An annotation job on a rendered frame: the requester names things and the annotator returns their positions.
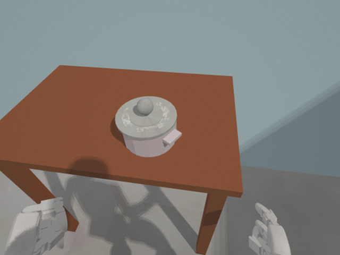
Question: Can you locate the robot right hand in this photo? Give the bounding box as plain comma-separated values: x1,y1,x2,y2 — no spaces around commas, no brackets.
249,203,291,255

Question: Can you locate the lid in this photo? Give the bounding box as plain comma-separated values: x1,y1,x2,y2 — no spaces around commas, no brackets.
115,96,177,140

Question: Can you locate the table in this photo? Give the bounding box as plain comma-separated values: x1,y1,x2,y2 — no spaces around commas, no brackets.
0,65,243,255

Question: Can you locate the knob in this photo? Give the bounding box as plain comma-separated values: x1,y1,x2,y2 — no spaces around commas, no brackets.
137,98,154,115

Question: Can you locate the robot left hand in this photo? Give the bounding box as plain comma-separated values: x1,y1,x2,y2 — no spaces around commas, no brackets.
4,197,67,255

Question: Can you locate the pot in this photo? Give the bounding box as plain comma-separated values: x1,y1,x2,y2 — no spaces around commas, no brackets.
123,123,182,157

